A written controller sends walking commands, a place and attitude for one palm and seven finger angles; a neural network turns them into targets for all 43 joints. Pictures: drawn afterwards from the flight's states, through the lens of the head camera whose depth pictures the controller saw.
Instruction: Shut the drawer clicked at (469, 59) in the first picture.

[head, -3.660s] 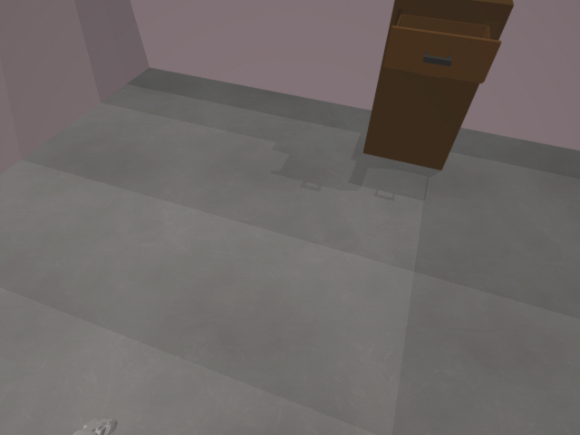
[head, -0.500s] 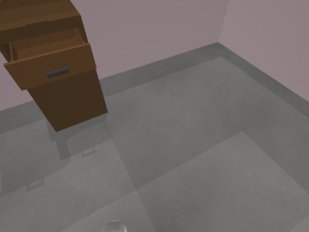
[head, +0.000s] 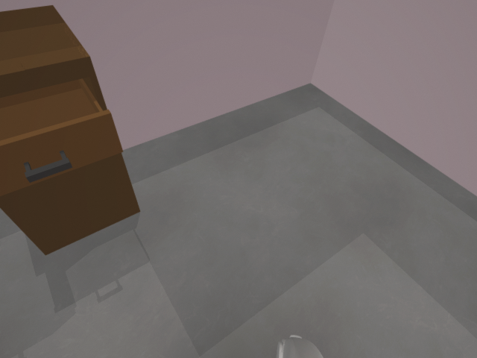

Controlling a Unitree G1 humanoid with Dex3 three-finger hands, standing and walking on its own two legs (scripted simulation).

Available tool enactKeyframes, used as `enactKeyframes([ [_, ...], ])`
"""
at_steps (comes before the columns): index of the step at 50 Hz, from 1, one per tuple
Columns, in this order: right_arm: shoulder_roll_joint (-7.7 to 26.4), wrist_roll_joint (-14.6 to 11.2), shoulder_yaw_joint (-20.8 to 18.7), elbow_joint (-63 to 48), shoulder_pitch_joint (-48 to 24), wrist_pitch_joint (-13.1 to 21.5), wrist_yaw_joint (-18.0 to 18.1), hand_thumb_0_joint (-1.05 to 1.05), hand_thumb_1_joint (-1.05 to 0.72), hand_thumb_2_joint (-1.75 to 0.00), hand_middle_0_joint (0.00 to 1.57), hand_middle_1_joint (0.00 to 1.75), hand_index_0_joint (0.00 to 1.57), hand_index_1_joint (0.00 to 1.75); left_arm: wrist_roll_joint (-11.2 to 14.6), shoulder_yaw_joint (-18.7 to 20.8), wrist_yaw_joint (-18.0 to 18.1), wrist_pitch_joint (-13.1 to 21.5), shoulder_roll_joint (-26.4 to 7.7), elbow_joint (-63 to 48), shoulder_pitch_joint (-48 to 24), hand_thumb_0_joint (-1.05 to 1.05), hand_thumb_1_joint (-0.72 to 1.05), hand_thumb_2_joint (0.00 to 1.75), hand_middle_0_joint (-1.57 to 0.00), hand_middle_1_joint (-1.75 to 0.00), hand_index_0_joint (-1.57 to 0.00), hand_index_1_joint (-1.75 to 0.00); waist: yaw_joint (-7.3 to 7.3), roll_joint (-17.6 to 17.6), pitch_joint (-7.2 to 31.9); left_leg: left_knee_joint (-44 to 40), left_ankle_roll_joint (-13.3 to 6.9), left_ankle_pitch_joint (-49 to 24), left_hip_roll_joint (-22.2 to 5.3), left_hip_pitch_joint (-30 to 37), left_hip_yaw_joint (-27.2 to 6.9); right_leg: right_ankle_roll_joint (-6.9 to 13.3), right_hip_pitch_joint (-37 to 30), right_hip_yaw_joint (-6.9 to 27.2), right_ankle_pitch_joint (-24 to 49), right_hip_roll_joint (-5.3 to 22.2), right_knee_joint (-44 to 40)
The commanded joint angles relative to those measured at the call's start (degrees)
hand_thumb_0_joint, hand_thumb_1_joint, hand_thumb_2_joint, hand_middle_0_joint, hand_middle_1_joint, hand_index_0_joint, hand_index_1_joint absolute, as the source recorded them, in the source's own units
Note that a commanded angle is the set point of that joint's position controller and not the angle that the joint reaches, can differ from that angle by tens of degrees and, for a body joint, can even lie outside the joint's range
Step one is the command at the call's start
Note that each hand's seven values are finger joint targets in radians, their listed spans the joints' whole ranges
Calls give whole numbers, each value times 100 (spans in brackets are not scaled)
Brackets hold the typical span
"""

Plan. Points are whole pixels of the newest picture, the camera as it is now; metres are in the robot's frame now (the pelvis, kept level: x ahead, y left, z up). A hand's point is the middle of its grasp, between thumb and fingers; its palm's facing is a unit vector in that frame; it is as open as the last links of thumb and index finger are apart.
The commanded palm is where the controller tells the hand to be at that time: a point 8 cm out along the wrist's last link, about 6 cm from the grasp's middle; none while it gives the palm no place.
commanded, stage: walk to a spot facing it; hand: left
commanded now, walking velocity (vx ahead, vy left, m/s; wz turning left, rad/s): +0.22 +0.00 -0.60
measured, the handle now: (47, 164) +0.54 +0.54 -0.11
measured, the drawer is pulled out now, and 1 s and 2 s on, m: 0.20 0.20 0.20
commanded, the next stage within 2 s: turn to face it in 0.08 s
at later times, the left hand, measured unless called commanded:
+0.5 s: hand (209, 277) +0.31 +0.08 -0.16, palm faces -0.07 -0.98 -0.18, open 7.3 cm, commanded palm none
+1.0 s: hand (139, 333) +0.19 +0.20 -0.17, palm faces +0.29 -0.91 -0.30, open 7.4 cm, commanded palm none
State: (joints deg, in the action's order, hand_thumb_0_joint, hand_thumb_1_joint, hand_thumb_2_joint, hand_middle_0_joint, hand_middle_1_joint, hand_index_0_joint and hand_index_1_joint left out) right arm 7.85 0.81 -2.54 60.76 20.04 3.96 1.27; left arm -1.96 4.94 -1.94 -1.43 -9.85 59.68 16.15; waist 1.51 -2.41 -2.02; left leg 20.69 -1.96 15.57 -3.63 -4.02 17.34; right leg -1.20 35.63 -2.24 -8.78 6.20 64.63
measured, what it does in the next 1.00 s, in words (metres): walks ahead: right foot, then left foot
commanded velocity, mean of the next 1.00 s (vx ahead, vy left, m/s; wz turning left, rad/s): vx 0.02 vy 0.00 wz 0.42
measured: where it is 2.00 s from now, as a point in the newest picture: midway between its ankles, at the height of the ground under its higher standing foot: outside the picture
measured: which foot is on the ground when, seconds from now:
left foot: down 0.00-0.26, up 0.28-0.70, down 0.72-1.00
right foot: up 0.00-0.24, down 0.26-0.72, up 0.74-1.00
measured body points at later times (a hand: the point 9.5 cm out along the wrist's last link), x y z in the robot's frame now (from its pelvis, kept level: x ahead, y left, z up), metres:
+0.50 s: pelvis +0.16 -0.06 -0.01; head +0.18 -0.08 +0.44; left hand +0.31 +0.13 -0.14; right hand +0.17 -0.29 -0.18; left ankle +0.17 +0.09 -0.68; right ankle +0.21 -0.14 -0.75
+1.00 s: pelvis +0.18 -0.04 -0.01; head +0.21 -0.02 +0.44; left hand +0.17 +0.25 -0.15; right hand +0.31 -0.27 -0.15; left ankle +0.21 +0.07 -0.75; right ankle +0.21 -0.20 -0.69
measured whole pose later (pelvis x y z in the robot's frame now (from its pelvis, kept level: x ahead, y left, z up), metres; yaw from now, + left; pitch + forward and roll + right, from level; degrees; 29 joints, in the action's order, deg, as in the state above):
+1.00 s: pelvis +0.18 -0.04 -0.01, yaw +14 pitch +0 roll -1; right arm 12.2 1.1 -3.4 52.9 11.6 -2.1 -0.5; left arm -0.7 5.3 0.8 -3.4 -15.7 54.0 11.9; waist -0.3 0.4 -3.8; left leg 28.2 -2.2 10.1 -0.3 -18.4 1.5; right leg -5.0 25.3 -1.2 -24.5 4.6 55.6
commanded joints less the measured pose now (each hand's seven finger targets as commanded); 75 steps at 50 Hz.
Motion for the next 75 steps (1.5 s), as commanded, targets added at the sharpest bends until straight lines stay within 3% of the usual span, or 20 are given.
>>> enactKeyframes([
  [1, 707, 28, -116, -95, 629, 117, 43, 0, -90, -90, 20, 30, 20, 30, 13, 19, -40, 69, -65, -564, -645, 0, 90, 90, -20, -30, -20, -30, -293, 916, -507, -929, -401, -1939, -1609, 359, -488, -64, 697, -279, 144, 135, -919],
  [6, 765, 90, -151, -5, 844, 20, 44, 0, -90, -90, 20, 30, 20, 30, 47, -24, -56, 132, -31, -806, -1291, 0, 90, 90, -20, -30, -20, -30, -471, 1034, -622, -499, -390, -2914, -1713, 678, -59, 168, 278, -595, -118, -124, -2124],
  [10, 1015, 47, -211, -90, 637, -39, 39, 0, -90, -90, 20, 30, 20, 30, 1, -16, 38, 296, -291, -543, -192, 0, 90, 90, -20, -30, -20, -30, 55, 1047, 289, 1420, -173, -5088, -1637, 716, 125, 481, -1680, -908, -148, -682, -3037],
  [11, 988, -10, -179, -102, 538, -39, 0, 0, -90, -90, 20, 30, 20, 30, -19, 50, 99, 393, -576, -281, 656, 0, 90, 90, -20, -30, -20, -30, 495, 662, 869, 2614, 52, -4273, -1387, 0, 158, 511, -3202, -727, 856, -517, -3564],
  [12, 522, -124, -99, -157, 853, -56, -46, 0, -90, -90, 20, 30, 20, 30, -23, 149, 207, 494, -1226, -129, 1185, 0, 90, 90, -20, -30, -20, -30, 557, -775, 1713, 4406, 326, -42, -551, -1907, -47, 1075, -5087, 1286, 3517, 1196, -3391],
  [14, 373, -111, -42, -226, 705, -132, 28, 0, -90, -90, 20, 30, 20, 30, 142, 89, 307, 496, -1377, -160, 946, 0, 90, 90, -20, -30, -20, -30, 375, -618, 2078, 5761, 360, 1809, -234, -2362, -1591, 1701, -4672, 1705, 5286, 1959, -3713],
  [20, 180, 11, 17, 47, 798, -561, -1, 0, -90, -90, 20, 30, 20, 30, 97, -179, 398, 428, -623, -502, -827, 0, 90, 90, -20, -30, -20, -30, -497, -289, 436, 4528, 481, 753, -419, -1867, -1603, 932, -1840, -197, 2620, 1256, -4592],
  [34, 678, 66, -193, -959, -405, -557, -222, 0, -90, -90, 20, 30, 20, 30, 87, 115, 385, 111, -997, -855, -535, 0, 90, 90, -20, -30, -20, -30, -269, -39, 329, 1346, 366, -8, -185, -1211, -944, 523, -2180, -894, 407, 1500, -3490],
  [35, 1010, 80, -269, -967, -188, -528, -222, 0, -90, -90, 20, 30, 20, 30, 125, 106, 355, 62, -878, -930, -468, 0, 90, 90, -20, -30, -20, -30, -376, 799, 421, 642, 126, -715, -561, -710, -1688, 210, -1596, -1090, -328, 1119, -2703],
  [36, 1613, 118, -392, -1056, 53, -485, -189, 0, -90, -90, 20, 30, 20, 30, 165, 59, 311, 37, -548, -1179, -536, 0, 90, 90, -20, -30, -20, -30, -505, 2388, 338, -115, -607, -2264, -1896, -335, -3673, -293, -402, -1258, -2397, 308, -1474],
  [37, 1796, 120, -426, -972, 313, -481, -140, 0, -90, -90, 20, 30, 20, 30, 91, -27, 311, 25, -612, -1462, -1085, 0, 90, 90, -20, -30, -20, -30, -742, 1996, 376, -353, -1120, -2411, -2318, -425, -4288, -294, -152, -565, -3052, 14, -281],
  [43, 1497, 47, -303, -1240, -863, -391, -55, 0, -90, -90, 20, 30, 20, 30, 118, 69, 251, -5, -756, -1038, -538, 0, 90, 90, -20, -30, -20, -30, -222, 913, 675, -211, -681, -1678, -1140, -578, -2784, -366, -399, 113, -1376, 0, -20],
  [49, 1665, 60, -400, -1112, -665, -497, -107, 0, -90, -90, 20, 30, 20, 30, 149, 31, 305, -29, -763, -1137, -694, 0, 90, 90, -20, -30, -20, -30, -409, 958, 564, -241, -830, -1342, -1114, -432, -3316, -397, -758, 104, -1709, -203, -1270],
  [55, 1711, 31, -471, -1284, -1161, -609, -170, 0, -90, -90, 20, 30, 20, 30, 187, 18, 351, 55, -852, -1039, 86, 0, 90, 90, -20, -30, -20, -30, -53, 1163, 639, 239, -486, -1119, -613, -1356, -3452, -252, -2428, -82, -899, -480, -3491],
  [56, 1505, -5, -455, -1361, -1193, -628, -195, 0, -90, -90, 20, 30, 20, 30, 154, 65, 382, 94, -1051, -1014, 340, 0, 90, 90, -20, -30, -20, -30, 75, 702, 608, 711, -206, -451, -302, -2050, -3238, -135, -3148, 215, -712, -126, -4416],
  [57, 1059, -51, -384, -1470, -1116, -650, -232, 0, -90, -90, 20, 30, 20, 30, 36, 163, 431, 155, -1641, -1073, 346, 0, 90, 90, -20, -30, -20, -30, 98, -977, 474, 2131, 319, 793, 544, -3254, -2291, 421, -3634, 1918, -1262, 1419, -5274],
  [58, 1113, 31, -381, -1583, -1254, -642, -231, 0, -90, -90, 20, 30, 20, 30, 57, 126, 427, 108, -1858, -1249, 52, 0, 90, 90, -20, -30, -20, -30, 87, -1332, 270, 3409, 398, 1614, 609, -3206, -2031, 865, -2670, 2263, -1015, 2245, -5349],
  [63, 1068, 59, -364, -1123, -909, -752, -315, 0, -90, -90, 20, 30, 20, 30, 55, -42, 418, 204, -1131, -1350, -694, 0, 90, 90, -20, -30, -20, -30, -339, -762, -164, 4813, 522, 496, 221, -2877, -1828, 621, -2106, 408, 227, 1126, -4779],
  [70, 877, -13, -197, -1239, -1616, -693, -261, 0, -90, -90, 20, 30, 20, 30, -1, 32, 398, 173, -1441, -908, 229, 0, 90, 90, -20, -30, -20, -30, 169, -846, 143, 2825, 546, 1143, 272, -2190, -1352, 908, -2918, 272, 1738, 1413, -4364],
  [75, 987, -29, -150, -982, -942, -552, -199, 0, -90, -90, 20, 30, 20, 30, 76, 64, 379, 103, -1416, -771, -5, 0, 90, 90, -20, -30, -20, -30, -176, -840, 545, 449, 377, -137, 290, -654, -1203, 393, -2647, -221, 1733, 1154, -3466],
])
